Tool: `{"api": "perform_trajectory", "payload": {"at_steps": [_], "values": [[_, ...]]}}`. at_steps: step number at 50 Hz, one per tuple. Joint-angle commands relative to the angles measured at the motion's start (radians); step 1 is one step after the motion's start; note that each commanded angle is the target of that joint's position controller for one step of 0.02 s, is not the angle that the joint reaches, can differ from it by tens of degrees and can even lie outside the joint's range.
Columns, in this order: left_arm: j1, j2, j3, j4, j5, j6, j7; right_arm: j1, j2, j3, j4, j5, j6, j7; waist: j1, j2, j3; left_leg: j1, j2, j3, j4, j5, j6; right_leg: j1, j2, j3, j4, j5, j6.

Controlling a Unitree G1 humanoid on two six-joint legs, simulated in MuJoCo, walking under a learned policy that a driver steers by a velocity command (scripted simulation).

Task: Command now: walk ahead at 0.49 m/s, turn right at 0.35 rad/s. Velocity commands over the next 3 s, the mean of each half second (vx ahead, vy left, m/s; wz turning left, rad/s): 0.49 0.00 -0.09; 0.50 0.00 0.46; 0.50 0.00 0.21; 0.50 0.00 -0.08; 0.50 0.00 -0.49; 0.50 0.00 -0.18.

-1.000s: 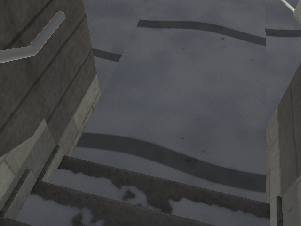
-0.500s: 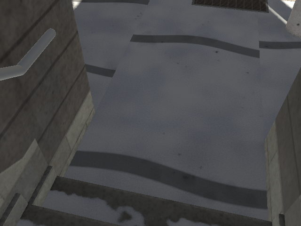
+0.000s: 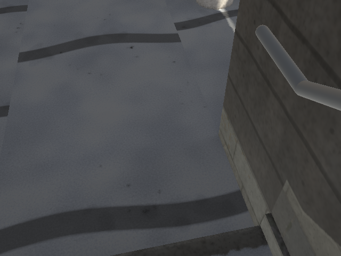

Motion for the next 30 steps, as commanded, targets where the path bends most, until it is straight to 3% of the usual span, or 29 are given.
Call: {"api": "perform_trajectory", "payload": {"at_steps": [1,2,3,4,5,6,7,8,9,10,11,12,13,14,15,16,17,18,19,20,21,22,23,24,25,26,27,28,30], "values": [[-0.135,-0.026,-0.045,-0.086,-0.001,0.000,0.009,0.060,-0.050,0.009,-0.041,-0.008,0.008,0.006,-0.022,0.060,0.201,-0.048,0.256,-0.248,-0.247,0.195,0.198,-0.037,-0.054,-0.062,-0.381,0.273,0.019],[-0.181,-0.023,-0.041,-0.109,-0.005,0.021,0.001,0.041,-0.082,-0.005,-0.048,-0.024,0.003,0.018,-0.021,0.142,0.180,-0.355,0.194,-0.181,-0.280,0.091,0.173,0.344,0.017,-0.162,-0.294,0.302,0.029],[-0.203,0.007,-0.030,-0.142,0.003,0.039,-0.012,0.011,-0.120,-0.018,-0.050,-0.033,-0.008,0.031,-0.016,0.135,0.213,-0.469,0.202,-0.161,-0.269,-0.005,0.149,0.462,0.035,-0.168,-0.230,0.285,0.032],[-0.219,0.037,-0.018,-0.156,0.006,0.049,-0.019,-0.028,-0.179,-0.039,-0.060,-0.019,-0.008,0.032,-0.001,0.107,0.238,-0.392,0.232,-0.168,-0.201,0.001,0.132,0.413,0.027,-0.144,-0.292,0.193,0.027],[-0.263,0.053,-0.013,-0.175,0.031,0.049,-0.021,-0.052,-0.241,-0.072,-0.065,0.022,-0.019,0.022,-0.015,0.117,0.256,-0.271,0.236,-0.179,-0.138,0.019,0.111,0.343,0.021,-0.143,-0.401,0.087,0.022],[-0.307,0.054,-0.016,-0.179,0.044,0.046,-0.023,-0.005,-0.265,-0.088,-0.041,0.038,-0.013,0.009,-0.058,0.114,0.247,-0.142,0.268,-0.232,-0.089,0.049,0.105,0.303,0.016,-0.131,-0.512,0.012,0.022],[-0.305,0.037,-0.018,-0.155,0.037,0.038,-0.023,0.042,-0.277,-0.101,-0.027,0.055,0.011,-0.006,-0.078,0.110,0.256,0.000,0.306,-0.284,-0.056,0.122,0.109,0.247,0.009,-0.118,-0.616,-0.060,0.018],[-0.249,0.026,-0.014,-0.123,0.030,0.026,-0.011,0.071,-0.238,-0.098,-0.015,0.041,0.032,-0.004,-0.068,0.128,0.215,0.045,0.305,-0.298,0.012,0.235,0.109,0.333,0.016,-0.136,-0.653,-0.048,0.006],[-0.121,0.053,0.012,-0.079,0.013,0.007,0.007,0.023,-0.255,-0.109,-0.034,0.039,0.051,0.010,0.002,0.088,0.146,0.069,0.269,-0.258,0.172,0.365,0.083,0.494,0.036,-0.171,-0.743,0.017,-0.008],[0.129,0.180,0.079,0.021,-0.016,-0.016,0.025,0.012,-0.263,-0.111,-0.043,0.016,0.068,0.051,0.110,0.021,0.021,-0.075,0.208,-0.177,0.432,0.426,0.035,0.903,0.077,-0.248,-0.728,0.114,-0.020],[0.295,0.282,0.120,0.058,0.010,-0.016,0.025,0.157,-0.140,-0.079,-0.012,0.003,0.082,0.099,0.110,-0.063,-0.236,-0.316,0.136,-0.172,0.740,0.030,-0.016,1.395,-0.006,-0.156,-0.446,0.300,-0.110],[0.522,0.306,0.113,0.089,0.055,-0.011,0.018,0.248,-0.059,-0.078,-0.025,0.061,0.066,0.130,0.125,-0.228,-0.484,-0.540,0.007,-0.245,1.157,-0.222,-0.023,1.747,-0.092,-0.023,-0.206,0.765,-0.175],[0.654,0.270,0.102,0.107,0.051,-0.014,0.005,0.063,-0.146,-0.098,-0.108,0.093,0.033,0.144,0.217,-0.184,-0.378,-0.814,-0.004,-0.229,1.323,-0.229,-0.039,1.726,-0.183,0.096,-0.271,0.778,-0.231],[0.601,0.245,0.095,0.099,0.006,-0.023,-0.011,-0.223,-0.198,-0.093,-0.232,0.106,0.005,0.128,0.271,-0.173,-0.232,-1.055,0.047,-0.231,1.360,-0.192,-0.035,1.562,-0.273,0.232,-0.449,0.257,-0.298],[0.503,0.142,0.067,0.083,-0.031,-0.028,-0.015,-0.345,-0.217,-0.090,-0.263,0.113,-0.011,0.089,0.235,-0.012,-0.093,-1.040,0.103,-0.286,1.283,-0.080,-0.030,1.253,-0.292,0.248,-0.499,-0.006,-0.294],[0.343,0.049,0.025,0.048,0.007,-0.032,-0.018,-0.344,-0.196,-0.082,-0.265,0.098,-0.020,0.063,0.119,0.122,-0.015,-0.945,0.153,-0.369,1.086,0.103,-0.003,0.970,-0.273,0.199,-0.493,-0.074,-0.236],[0.237,0.041,0.009,0.027,0.004,-0.036,-0.020,-0.283,-0.177,-0.085,-0.254,0.088,-0.017,0.046,0.018,0.115,0.025,-0.773,0.160,-0.378,1.023,0.172,0.029,0.663,-0.293,0.163,-0.505,-0.044,-0.214],[0.147,-0.064,-0.036,-0.006,-0.004,-0.059,-0.003,-0.239,-0.128,-0.074,-0.232,0.055,-0.004,0.033,-0.046,0.133,0.052,-0.682,0.176,-0.431,0.766,0.412,0.078,0.448,-0.224,0.101,-0.559,-0.167,-0.164],[0.102,-0.044,-0.036,-0.017,-0.010,-0.075,0.015,-0.199,-0.119,-0.073,-0.210,0.033,0.022,0.041,-0.070,0.030,0.102,-0.619,0.136,-0.401,0.674,0.470,0.097,0.324,-0.169,0.061,-0.604,-0.203,-0.162],[0.113,-0.028,-0.039,-0.021,-0.028,-0.080,0.027,-0.149,-0.121,-0.079,-0.157,0.023,0.042,0.064,-0.040,0.075,0.085,-0.540,0.111,-0.395,0.501,0.605,0.078,0.241,-0.168,0.012,-0.676,-0.291,-0.216],[0.108,0.042,-0.021,-0.027,-0.018,-0.078,0.026,-0.169,-0.139,-0.086,-0.156,0.029,0.055,0.078,-0.037,0.075,0.063,-0.503,0.081,-0.373,0.479,0.631,0.069,0.224,-0.152,0.002,-0.649,-0.291,-0.231],[0.094,0.034,-0.022,-0.020,0.001,-0.079,0.038,-0.157,-0.127,-0.081,-0.154,0.028,0.050,0.097,-0.058,0.051,0.021,-0.448,0.071,-0.368,0.505,0.711,0.074,0.195,-0.117,-0.037,-0.572,-0.299,-0.209],[0.095,0.039,-0.023,-0.025,0.011,-0.082,0.039,-0.175,-0.170,-0.093,-0.166,0.032,0.042,0.100,-0.052,0.044,0.001,-0.431,0.052,-0.345,0.509,0.688,0.063,0.211,-0.112,-0.063,-0.531,-0.271,-0.198],[0.155,-0.040,-0.045,0.023,0.018,-0.090,0.060,-0.331,-0.202,-0.089,-0.225,0.023,0.038,0.093,0.015,0.041,0.009,-0.665,0.110,-0.462,0.308,0.859,0.057,0.447,-0.124,-0.026,-0.490,-0.345,-0.170],[0.255,-0.040,-0.048,0.071,0.013,-0.090,0.074,-0.384,-0.206,-0.086,-0.259,0.029,0.037,0.083,0.057,0.033,0.011,-0.753,0.115,-0.470,0.197,0.924,0.035,0.599,-0.167,0.018,-0.438,-0.336,-0.180],[0.313,-0.052,-0.055,0.107,0.005,-0.083,0.086,-0.424,-0.215,-0.088,-0.261,0.052,0.038,0.079,0.088,0.104,0.010,-0.741,0.100,-0.443,0.079,1.022,0.035,0.630,-0.142,-0.020,-0.371,-0.388,-0.157],[0.345,-0.034,-0.055,0.122,0.013,-0.074,0.090,-0.451,-0.200,-0.074,-0.262,0.072,0.046,0.083,0.096,0.098,0.037,-0.687,0.107,-0.430,-0.021,1.153,0.020,0.616,-0.118,-0.051,-0.315,-0.454,-0.123],[0.335,-0.029,-0.055,0.112,0.010,-0.058,0.082,-0.468,-0.193,-0.076,-0.260,0.080,0.045,0.071,0.102,0.046,0.049,-0.568,0.094,-0.383,-0.078,1.108,0.004,0.545,-0.096,-0.082,-0.340,-0.478,-0.109],[0.351,-0.009,-0.045,0.119,-0.001,-0.038,0.070,-0.558,-0.196,-0.076,-0.294,0.077,0.056,0.085,0.132,0.075,0.102,-0.457,0.062,-0.294,-0.087,1.020,0.012,0.474,-0.100,-0.070,-0.316,-0.553,-0.109]]}}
